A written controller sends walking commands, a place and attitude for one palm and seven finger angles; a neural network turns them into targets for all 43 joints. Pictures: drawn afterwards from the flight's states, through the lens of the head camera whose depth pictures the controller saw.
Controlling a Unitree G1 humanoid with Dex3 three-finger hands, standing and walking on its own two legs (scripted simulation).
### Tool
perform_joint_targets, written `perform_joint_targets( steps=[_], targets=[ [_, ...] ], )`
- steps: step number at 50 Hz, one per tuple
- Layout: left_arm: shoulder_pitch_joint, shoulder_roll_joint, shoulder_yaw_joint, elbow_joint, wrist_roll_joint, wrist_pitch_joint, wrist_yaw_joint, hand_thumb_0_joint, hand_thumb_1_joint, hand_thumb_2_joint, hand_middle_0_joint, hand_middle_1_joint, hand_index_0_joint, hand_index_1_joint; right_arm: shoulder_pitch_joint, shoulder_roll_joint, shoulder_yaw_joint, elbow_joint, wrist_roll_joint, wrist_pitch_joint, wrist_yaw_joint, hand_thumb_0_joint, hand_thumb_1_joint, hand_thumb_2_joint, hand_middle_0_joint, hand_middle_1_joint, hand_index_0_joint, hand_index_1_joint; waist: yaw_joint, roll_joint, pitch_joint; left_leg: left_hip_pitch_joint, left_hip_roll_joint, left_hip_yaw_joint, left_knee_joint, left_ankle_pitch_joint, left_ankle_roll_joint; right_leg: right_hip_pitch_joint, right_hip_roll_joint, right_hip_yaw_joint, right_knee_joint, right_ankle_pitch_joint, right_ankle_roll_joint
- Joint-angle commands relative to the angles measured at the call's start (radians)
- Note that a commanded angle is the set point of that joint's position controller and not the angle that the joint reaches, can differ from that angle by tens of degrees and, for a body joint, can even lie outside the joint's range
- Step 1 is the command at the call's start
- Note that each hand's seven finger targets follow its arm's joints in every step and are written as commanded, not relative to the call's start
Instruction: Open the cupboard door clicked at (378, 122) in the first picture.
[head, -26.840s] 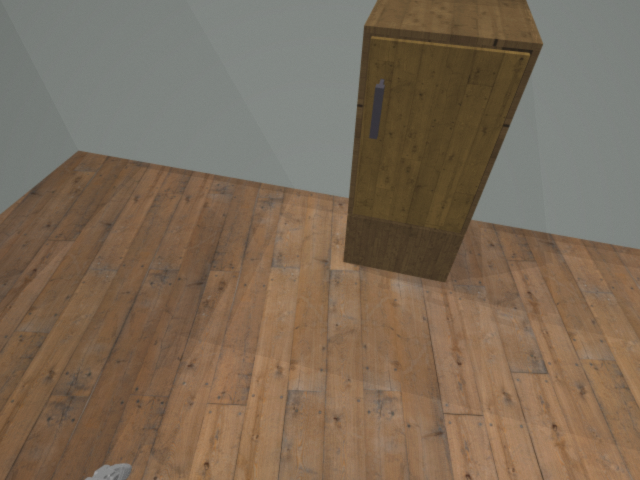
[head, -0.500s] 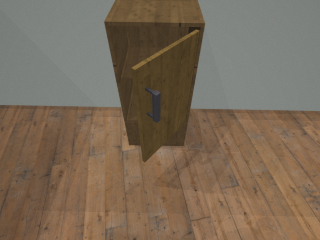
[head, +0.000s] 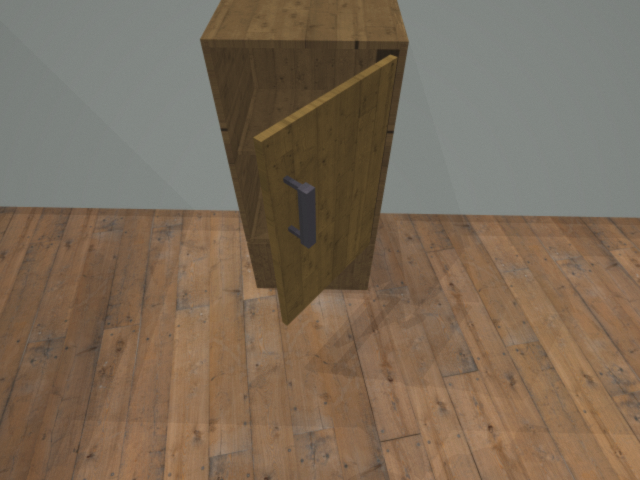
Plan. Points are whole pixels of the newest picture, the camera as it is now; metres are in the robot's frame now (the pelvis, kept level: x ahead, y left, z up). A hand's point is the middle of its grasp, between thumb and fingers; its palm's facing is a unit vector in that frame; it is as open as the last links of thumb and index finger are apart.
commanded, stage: look to check the result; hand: left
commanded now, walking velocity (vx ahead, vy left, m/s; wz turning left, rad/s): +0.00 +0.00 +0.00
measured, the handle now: (299, 212) +0.57 +0.08 -0.05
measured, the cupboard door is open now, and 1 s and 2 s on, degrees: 51 51 51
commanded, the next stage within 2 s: walk to a spot facing it in 0.28 s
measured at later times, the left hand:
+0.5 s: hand out of the picture +0.01 +0.16 -0.18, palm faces +0.04 -0.98 -0.20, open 7.4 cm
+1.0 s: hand out of the picture +0.11 +0.18 -0.17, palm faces -0.18 -0.93 -0.32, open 7.4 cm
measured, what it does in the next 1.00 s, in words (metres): stands, turning right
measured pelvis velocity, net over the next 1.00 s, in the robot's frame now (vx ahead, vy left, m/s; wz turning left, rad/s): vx -0.02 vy -0.02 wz -0.27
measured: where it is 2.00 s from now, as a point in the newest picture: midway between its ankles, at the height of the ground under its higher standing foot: outside the picture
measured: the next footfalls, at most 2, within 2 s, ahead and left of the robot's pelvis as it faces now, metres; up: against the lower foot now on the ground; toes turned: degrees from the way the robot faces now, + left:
left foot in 1.24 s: +0.08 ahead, +0.10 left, +0.00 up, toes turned -25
right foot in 1.50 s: -0.04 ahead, -0.17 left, +0.00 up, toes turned -35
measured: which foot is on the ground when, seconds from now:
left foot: down 0.00-0.94, up 0.96-1.00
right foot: down 0.00-1.00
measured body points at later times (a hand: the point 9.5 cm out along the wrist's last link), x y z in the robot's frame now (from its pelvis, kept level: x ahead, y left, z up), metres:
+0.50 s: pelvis +0.01 -0.01 +0.00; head +0.02 -0.01 +0.45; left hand +0.00 +0.21 -0.16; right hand +0.00 -0.23 -0.17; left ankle +0.03 +0.13 -0.74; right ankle -0.03 -0.07 -0.74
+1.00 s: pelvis -0.02 -0.02 -0.02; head +0.02 -0.06 +0.43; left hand +0.12 +0.23 -0.15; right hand -0.03 -0.27 -0.18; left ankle +0.02 +0.13 -0.72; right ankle -0.03 -0.12 -0.75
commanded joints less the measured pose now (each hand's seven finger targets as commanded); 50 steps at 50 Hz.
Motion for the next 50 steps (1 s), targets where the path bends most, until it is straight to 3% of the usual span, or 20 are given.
perform_joint_targets(
  steps=[1, 13, 20, 25, 31, 33, 34, 35, 36, 37, 38, 40, 43, 44, 45, 46, 47, 48, 49, 50],
  targets=[
    [0.073, 0.108, 0.017, -0.025, -0.001, -0.011, 0.005, 0.0, 0.9, 0.9, -0.2, -0.3, -0.2, -0.3, 0.055, -0.08, -0.013, -0.023, 0.004, -0.014, -0.003, 0.0, -0.9, -0.9, 0.2, 0.3, 0.2, 0.3, -0.006, -0.013, 0.006, 0.053, 0.076, -0.04, -0.024, 0.132, 0.043, -0.072, -0.147, 0.115, -0.105, 0.159, 0.016],
    [0.075, 0.115, 0.021, -0.028, 0.0, -0.013, 0.007, 0.0, 0.9, 0.9, -0.2, -0.3, -0.2, -0.3, 0.049, -0.089, -0.015, -0.027, 0.005, -0.017, -0.005, 0.0, -0.9, -0.9, 0.2, 0.3, 0.2, 0.3, -0.001, -0.01, 0.009, 0.058, 0.078, -0.034, -0.023, 0.148, 0.042, -0.055, -0.146, 0.114, -0.109, 0.203, 0.022],
    [0.071, 0.114, 0.019, -0.03, -0.002, -0.012, 0.007, 0.0, 0.9, 0.9, -0.2, -0.3, -0.2, -0.3, 0.057, -0.081, -0.014, -0.023, 0.003, -0.012, -0.004, 0.0, -0.9, -0.9, 0.2, 0.3, 0.2, 0.3, -0.003, -0.01, 0.034, 0.045, 0.073, -0.03, -0.023, 0.114, 0.038, -0.067, -0.148, 0.121, -0.125, 0.167, 0.026],
    [0.053, 0.146, 0.051, -0.057, 0.004, 0.009, 0.004, 0.0, 0.9, 0.9, -0.2, -0.3, -0.2, -0.3, 0.057, -0.1, -0.036, -0.038, 0.003, 0.003, -0.015, 0.0, -0.9, -0.9, 0.2, 0.3, 0.2, 0.3, -0.005, -0.04, 0.021, 0.018, 0.086, 0.03, 0.057, 0.07, 0.028, -0.074, -0.16, 0.179, -0.08, 0.28, 0.008],
    [0.005, 0.182, 0.088, -0.106, 0.011, 0.029, -0.009, 0.0, 0.9, 0.9, -0.2, -0.3, -0.2, -0.3, 0.046, -0.109, -0.062, -0.088, 0.004, 0.01, -0.02, 0.0, -0.9, -0.9, 0.2, 0.3, 0.2, 0.3, -0.016, -0.074, -0.008, -0.003, 0.083, 0.077, 0.146, -0.025, 0.014, -0.116, -0.182, 0.274, -0.03, 0.328, -0.054],
    [-0.008, 0.173, 0.092, -0.124, 0.011, 0.033, -0.013, 0.0, 0.9, 0.9, -0.2, -0.3, -0.2, -0.3, 0.047, -0.122, -0.068, -0.104, 0.003, 0.008, -0.023, 0.0, -0.9, -0.9, 0.2, 0.3, 0.2, 0.3, -0.02, -0.025, -0.01, 0.032, 0.115, 0.059, 0.115, 0.004, 0.024, -0.164, -0.146, 0.266, 0.01, 0.299, -0.039],
    [-0.02, 0.168, 0.092, -0.135, 0.011, 0.035, -0.017, 0.0, 0.9, 0.9, -0.2, -0.3, -0.2, -0.3, 0.056, -0.138, -0.071, -0.107, -0.001, 0.005, -0.024, 0.0, -0.9, -0.9, 0.2, 0.3, 0.2, 0.3, -0.023, 0.021, -0.008, 0.05, 0.155, 0.019, 0.062, 0.027, 0.041, -0.2, -0.107, 0.239, 0.054, 0.26, -0.024],
    [-0.028, 0.154, 0.092, -0.148, 0.011, 0.038, -0.022, 0.0, 0.9, 0.9, -0.2, -0.3, -0.2, -0.3, 0.063, -0.165, -0.076, -0.11, -0.005, 0.001, -0.026, 0.0, -0.9, -0.9, 0.2, 0.3, 0.2, 0.3, -0.022, 0.11, -0.003, 0.075, 0.219, -0.044, 0.01, 0.058, 0.075, -0.25, -0.058, 0.199, 0.13, 0.191, -0.003],
    [-0.033, 0.14, 0.092, -0.162, 0.01, 0.041, -0.027, 0.0, 0.9, 0.9, -0.2, -0.3, -0.2, -0.3, 0.075, -0.199, -0.083, -0.118, -0.009, 0.0, -0.029, 0.0, -0.9, -0.9, 0.2, 0.3, 0.2, 0.3, -0.024, 0.195, -0.002, 0.08, 0.304, -0.125, -0.055, 0.07, 0.127, -0.292, -0.012, 0.142, 0.255, 0.048, 0.015],
    [-0.054, 0.135, 0.091, -0.175, 0.01, 0.045, -0.032, 0.0, 0.9, 0.9, -0.2, -0.3, -0.2, -0.3, 0.086, -0.211, -0.087, -0.124, -0.012, -0.006, -0.029, 0.0, -0.9, -0.9, 0.2, 0.3, 0.2, 0.3, -0.029, 0.252, -0.009, 0.074, 0.391, -0.188, -0.126, 0.111, 0.189, -0.325, 0.001, 0.091, 0.434, -0.211, 0.028],
    [-0.072, 0.136, 0.092, -0.189, 0.011, 0.05, -0.035, 0.0, 0.9, 0.9, -0.2, -0.3, -0.2, -0.3, 0.088, -0.214, -0.086, -0.135, -0.014, -0.01, -0.029, 0.0, -0.9, -0.9, 0.2, 0.3, 0.2, 0.3, -0.026, 0.238, -0.016, 0.075, 0.423, -0.197, -0.143, 0.123, 0.222, -0.344, -0.023, 0.1, 0.557, -0.309, 0.032],
    [-0.079, 0.133, 0.098, -0.206, 0.014, 0.052, -0.048, 0.0, 0.9, 0.9, -0.2, -0.3, -0.2, -0.3, 0.041, -0.22, -0.085, -0.164, -0.019, -0.018, -0.027, 0.0, -0.9, -0.9, 0.2, 0.3, 0.2, 0.3, -0.003, 0.162, -0.037, 0.061, 0.415, -0.136, -0.125, 0.166, 0.219, -0.345, -0.057, 0.116, 0.584, -0.3, 0.039],
    [-0.043, 0.121, 0.091, -0.211, 0.014, 0.047, -0.058, 0.0, 0.9, 0.9, -0.2, -0.3, -0.2, -0.3, -0.026, -0.247, -0.092, -0.202, -0.022, -0.015, -0.02, 0.0, -0.9, -0.9, 0.2, 0.3, 0.2, 0.3, 0.026, 0.138, -0.084, 0.038, 0.359, 0.018, -0.024, 0.24, 0.155, -0.219, -0.058, 0.049, 0.405, -0.226, 0.047],
    [-0.014, 0.13, 0.096, -0.205, 0.014, 0.047, -0.059, 0.0, 0.9, 0.9, -0.2, -0.3, -0.2, -0.3, -0.044, -0.254, -0.097, -0.209, -0.019, -0.01, -0.017, 0.0, -0.9, -0.9, 0.2, 0.3, 0.2, 0.3, 0.042, 0.112, -0.086, -0.007, 0.338, 0.059, 0.025, 0.176, 0.123, -0.146, -0.052, 0.033, 0.304, -0.141, 0.049],
    [0.033, 0.15, 0.102, -0.195, 0.016, 0.044, -0.057, 0.0, 0.9, 0.9, -0.2, -0.3, -0.2, -0.3, -0.069, -0.251, -0.098, -0.222, -0.011, -0.005, -0.013, 0.0, -0.9, -0.9, 0.2, 0.3, 0.2, 0.3, 0.07, 0.048, -0.087, -0.058, 0.287, 0.1, 0.112, 0.076, 0.08, -0.068, -0.045, 0.028, 0.15, 0.0, 0.05],
    [0.058, 0.23, 0.114, -0.192, 0.027, 0.036, -0.048, 0.0, 0.9, 0.9, -0.2, -0.3, -0.2, -0.3, -0.082, -0.21, -0.098, -0.242, 0.002, 0.004, -0.007, 0.0, -0.9, -0.9, 0.2, 0.3, 0.2, 0.3, 0.081, -0.162, -0.057, -0.169, 0.169, 0.172, 0.291, -0.143, 0.01, -0.026, -0.151, 0.228, -0.052, 0.121, 0.012],
    [0.05, 0.336, 0.133, -0.205, 0.033, 0.03, -0.031, 0.0, 0.9, 0.9, -0.2, -0.3, -0.2, -0.3, -0.111, -0.143, -0.086, -0.289, 0.006, 0.008, 0.005, 0.0, -0.9, -0.9, 0.2, 0.3, 0.2, 0.3, 0.089, -0.416, -0.016, -0.347, 0.034, 0.18, 0.546, -0.451, -0.032, -0.033, -0.373, 0.585, -0.155, 0.274, -0.081],
    [0.057, 0.342, 0.135, -0.211, 0.019, 0.029, -0.023, 0.0, 0.9, 0.9, -0.2, -0.3, -0.2, -0.3, -0.122, -0.178, -0.092, -0.299, 0.004, 0.018, 0.01, 0.0, -0.9, -0.9, 0.2, 0.3, 0.2, 0.3, 0.097, -0.304, -0.031, -0.349, 0.052, 0.056, 0.686, -0.443, -0.02, -0.051, -0.398, 0.577, -0.135, 0.281, -0.146],
    [0.0, 0.356, 0.132, -0.236, 0.02, 0.036, -0.026, 0.0, 0.9, 0.9, -0.2, -0.3, -0.2, -0.3, -0.111, -0.161, -0.092, -0.3, 0.011, 0.016, 0.02, 0.0, -0.9, -0.9, 0.2, 0.3, 0.2, 0.3, 0.064, -0.235, -0.02, -0.344, 0.069, 0.045, 0.711, -0.417, -0.016, -0.129, -0.378, 0.541, -0.131, 0.071, -0.181],
    [-0.072, 0.311, 0.128, -0.258, 0.025, 0.035, -0.022, 0.0, 0.9, 0.9, -0.2, -0.3, -0.2, -0.3, -0.135, -0.169, -0.095, -0.294, 0.008, 0.018, 0.019, 0.0, -0.9, -0.9, 0.2, 0.3, 0.2, 0.3, 0.037, -0.221, -0.014, -0.342, 0.069, 0.028, 0.721, -0.346, -0.016, -0.159, -0.306, 0.543, -0.115, 0.023, -0.163]
  ],
)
